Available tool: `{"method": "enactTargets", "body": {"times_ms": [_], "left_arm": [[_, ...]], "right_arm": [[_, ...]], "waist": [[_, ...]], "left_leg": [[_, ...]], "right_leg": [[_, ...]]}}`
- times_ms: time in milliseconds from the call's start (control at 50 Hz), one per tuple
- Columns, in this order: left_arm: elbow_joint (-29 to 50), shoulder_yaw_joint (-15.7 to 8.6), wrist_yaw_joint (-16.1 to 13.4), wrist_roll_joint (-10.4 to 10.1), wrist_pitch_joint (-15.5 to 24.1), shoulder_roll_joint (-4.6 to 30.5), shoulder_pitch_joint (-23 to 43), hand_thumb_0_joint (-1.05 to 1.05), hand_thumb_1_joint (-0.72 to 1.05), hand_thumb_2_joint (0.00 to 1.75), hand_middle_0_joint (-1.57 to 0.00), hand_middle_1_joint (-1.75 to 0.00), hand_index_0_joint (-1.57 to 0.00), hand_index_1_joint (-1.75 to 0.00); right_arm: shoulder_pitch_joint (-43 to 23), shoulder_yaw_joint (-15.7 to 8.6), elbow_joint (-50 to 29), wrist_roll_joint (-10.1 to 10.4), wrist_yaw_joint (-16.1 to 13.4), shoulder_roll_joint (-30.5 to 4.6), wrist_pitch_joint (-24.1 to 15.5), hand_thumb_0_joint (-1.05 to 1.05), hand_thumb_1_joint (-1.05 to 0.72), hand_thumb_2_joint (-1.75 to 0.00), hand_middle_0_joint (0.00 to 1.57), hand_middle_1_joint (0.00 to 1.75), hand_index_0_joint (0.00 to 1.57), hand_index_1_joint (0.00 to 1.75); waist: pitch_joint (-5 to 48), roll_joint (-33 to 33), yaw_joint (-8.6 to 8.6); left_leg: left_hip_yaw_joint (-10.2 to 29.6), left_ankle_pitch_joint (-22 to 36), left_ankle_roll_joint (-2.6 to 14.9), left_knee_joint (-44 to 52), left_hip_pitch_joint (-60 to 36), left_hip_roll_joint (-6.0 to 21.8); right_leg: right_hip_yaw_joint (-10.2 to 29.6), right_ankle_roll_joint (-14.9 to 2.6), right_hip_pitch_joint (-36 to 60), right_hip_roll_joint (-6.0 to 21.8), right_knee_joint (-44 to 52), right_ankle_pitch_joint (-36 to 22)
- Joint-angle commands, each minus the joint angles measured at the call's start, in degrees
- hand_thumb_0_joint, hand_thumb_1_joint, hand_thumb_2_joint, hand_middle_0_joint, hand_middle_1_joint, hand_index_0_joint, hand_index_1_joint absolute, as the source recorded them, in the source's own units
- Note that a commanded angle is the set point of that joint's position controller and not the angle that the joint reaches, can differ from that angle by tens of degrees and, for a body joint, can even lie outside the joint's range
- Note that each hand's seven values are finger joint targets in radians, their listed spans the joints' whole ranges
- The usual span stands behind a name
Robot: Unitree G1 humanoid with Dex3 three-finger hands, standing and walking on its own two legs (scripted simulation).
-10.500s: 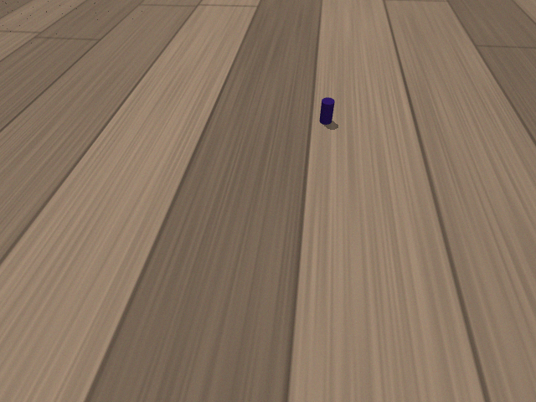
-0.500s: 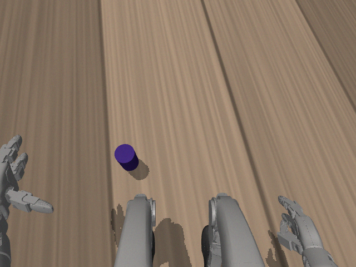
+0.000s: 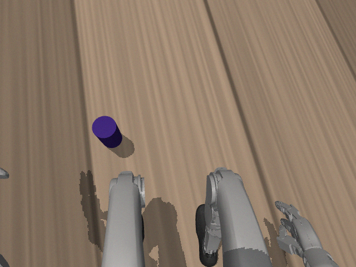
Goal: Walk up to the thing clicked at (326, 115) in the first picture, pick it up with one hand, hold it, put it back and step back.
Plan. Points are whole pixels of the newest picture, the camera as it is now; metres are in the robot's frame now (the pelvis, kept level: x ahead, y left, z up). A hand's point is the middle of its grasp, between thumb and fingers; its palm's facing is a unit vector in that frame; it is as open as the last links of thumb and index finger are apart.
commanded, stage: go down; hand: left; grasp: from the side
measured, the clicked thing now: (108, 133) +0.48 +0.24 -0.38
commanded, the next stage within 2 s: approach in 1.02 s
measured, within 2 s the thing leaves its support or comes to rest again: neither
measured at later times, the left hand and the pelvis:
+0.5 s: hand out of the picture +0.39 +0.40 -0.06, palm faces +0.19 -0.98 -0.10, open 17.4 cm; pelvis -0.01 +0.01 -0.06, yaw -1 degrees
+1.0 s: hand out of the picture +0.39 +0.42 -0.07, palm faces +0.19 -0.98 -0.08, open 17.3 cm; pelvis -0.01 +0.01 -0.08, yaw -2 degrees
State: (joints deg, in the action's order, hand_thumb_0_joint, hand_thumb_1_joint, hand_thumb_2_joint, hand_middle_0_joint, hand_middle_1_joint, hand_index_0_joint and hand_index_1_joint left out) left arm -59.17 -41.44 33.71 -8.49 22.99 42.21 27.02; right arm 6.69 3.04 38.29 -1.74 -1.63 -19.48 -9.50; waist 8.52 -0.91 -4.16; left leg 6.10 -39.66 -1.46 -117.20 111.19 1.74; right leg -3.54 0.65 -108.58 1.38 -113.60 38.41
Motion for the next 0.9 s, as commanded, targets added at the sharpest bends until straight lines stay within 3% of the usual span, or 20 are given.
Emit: {"method": "enactTargets", "body": {"times_ms": [0,140,240,360,400,600,660,700,760,800,880], "left_arm": [[9.4,-5.5,1.2,-2.2,3.7,24.0,9.3,0.0,-0.52,0.06,-0.05,-0.08,-0.05,-0.08],[8.7,-5.5,2.9,-2.4,4.3,25.5,14.1,0.0,-0.54,0.06,-0.05,-0.08,-0.05,-0.08],[8.0,-6.2,3.6,-2.4,4.2,27.4,16.1,0.0,-0.55,0.07,-0.05,-0.09,-0.05,-0.09],[8.8,-7.8,4.2,-2.7,3.9,30.3,16.9,0.0,-0.53,0.06,-0.05,-0.08,-0.05,-0.08],[7.9,-8.5,4.2,-2.7,3.8,30.9,16.2,0.0,-0.54,0.07,-0.05,-0.09,-0.04,-0.09],[7.9,-7.8,5.5,-2.9,3.4,30.7,19.6,0.0,-0.52,0.08,-0.04,-0.08,-0.04,-0.08],[8.8,-8.2,5.6,-3.0,3.6,32.4,20.6,0.0,-0.53,0.08,-0.04,-0.09,-0.04,-0.09],[8.2,-8.8,5.6,-2.9,3.4,32.8,19.3,0.0,-0.53,0.08,-0.04,-0.09,-0.04,-0.09],[7.1,-8.3,5.9,-2.8,3.3,32.3,19.9,0.0,-0.51,0.09,-0.04,-0.09,-0.04,-0.09],[6.3,-8.4,5.9,-2.9,3.2,32.5,19.3,0.0,-0.51,0.09,-0.04,-0.09,-0.03,-0.09],[7.2,-9.4,6.1,-3.3,3.6,34.4,19.7,0.0,-0.52,0.08,-0.04,-0.08,-0.04,-0.09]], "right_arm": [[6.6,-3.8,-2.8,0.2,-0.7,-12.0,-1.7,0.0,-0.92,-0.91,0.2,0.3,0.2,0.3],[6.8,-3.8,-2.1,-0.2,-0.6,-13.1,-1.9,0.0,-0.92,-0.91,0.2,0.3,0.2,0.3],[6.9,-3.5,-2.1,-0.2,-0.4,-13.8,-1.8,0.0,-0.92,-0.91,0.2,0.3,0.2,0.3],[6.8,-2.8,-2.0,-0.2,-0.3,-14.3,-1.6,0.0,-0.92,-0.91,0.2,0.3,0.2,0.3],[7.5,-2.5,-1.7,-0.4,-0.3,-14.1,-1.3,0.0,-0.92,-0.91,0.2,0.3,0.2,0.3],[7.2,-2.2,-2.0,-0.6,-0.1,-15.0,-1.0,0.0,-0.92,-0.91,0.2,0.3,0.2,0.3],[7.4,-2.1,-2.0,-0.6,-0.1,-15.1,-1.0,0.0,-0.92,-0.91,0.2,0.3,0.2,0.3],[7.3,-1.8,-2.1,-0.6,-0.1,-15.0,-1.1,0.0,-0.92,-0.91,0.2,0.3,0.2,0.3],[7.6,-1.8,-1.9,-0.6,-0.1,-15.4,-0.9,0.0,-0.92,-0.91,0.2,0.3,0.2,0.3],[7.0,-1.7,-2.3,-0.6,-0.1,-15.5,-0.9,0.0,-0.92,-0.91,0.2,0.3,0.2,0.3],[7.0,-1.1,-2.6,-0.8,0.1,-15.2,-0.9,0.0,-0.92,-0.91,0.2,0.3,0.2,0.3]], "waist": [[32.7,11.5,2.23],[31.9,13.3,0.81],[31.7,13.8,0.93],[32.7,14.6,1.55],[34.0,13.9,1.32],[31.3,15.1,-0.05],[32.0,14.4,-0.15],[32.4,15.1,0.7],[31.1,15.9,-0.21],[29.7,14.2,-0.11],[31.2,14.3,0.23]], "left_leg": [[-3.3,12.5,2.73,13.5,-22.8,-0.5],[-2.0,8.1,2.47,11.7,-20.9,-0.2],[-1.4,4.4,2.44,10.7,-19.8,-0.2],[-1.7,6.0,2.47,8.7,-18.9,-0.5],[-2.5,9.1,2.49,7.1,-18.1,-0.7],[-1.4,7.3,2.45,5.6,-17.5,-0.5],[-1.9,6.2,2.7,4.7,-15.4,-0.8],[-1.9,7.2,2.51,4.7,-16.3,-0.7],[-1.2,6.6,2.38,4.9,-16.3,-0.7],[-1.5,4.8,2.68,4.4,-14.6,-0.8],[-2.5,6.5,2.81,3.0,-13.4,-0.9]], "right_leg": [[-0.1,-2.94,16.4,-1.5,10.0,-10.1],[-1.3,-3.03,11.4,-1.5,6.2,-7.4],[-1.8,-2.84,8.6,-1.3,4.5,-5.0],[-2.0,-2.98,7.2,-1.3,2.4,-6.0],[-1.8,-2.9,9.1,-1.3,2.0,-7.9],[-2.7,-2.98,4.5,-1.3,-0.1,-6.7],[-2.6,-2.85,5.3,-1.4,0.0,-5.7],[-2.7,-2.92,5.2,-1.4,-0.5,-6.4],[-3.0,-2.99,3.4,-1.3,-1.3,-6.1],[-3.0,-2.84,3.3,-1.5,-0.5,-4.6],[-2.7,-2.77,5.6,-1.7,-0.7,-5.6]]}}
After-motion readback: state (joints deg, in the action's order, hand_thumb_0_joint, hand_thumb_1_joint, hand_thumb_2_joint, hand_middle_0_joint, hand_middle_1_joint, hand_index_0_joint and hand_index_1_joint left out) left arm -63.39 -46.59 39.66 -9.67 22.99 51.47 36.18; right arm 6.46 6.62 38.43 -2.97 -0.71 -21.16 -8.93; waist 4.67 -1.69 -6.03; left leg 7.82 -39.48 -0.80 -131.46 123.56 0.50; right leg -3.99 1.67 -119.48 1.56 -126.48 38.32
